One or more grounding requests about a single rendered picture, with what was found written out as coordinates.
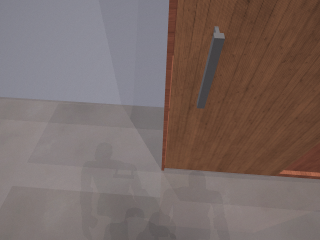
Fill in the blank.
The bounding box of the wardrobe door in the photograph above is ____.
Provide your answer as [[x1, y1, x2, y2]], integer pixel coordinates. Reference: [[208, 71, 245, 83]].
[[165, 0, 320, 176], [284, 143, 320, 173]]

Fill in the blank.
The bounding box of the handle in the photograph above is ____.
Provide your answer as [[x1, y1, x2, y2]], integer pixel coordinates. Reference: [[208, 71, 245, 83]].
[[196, 26, 225, 109]]

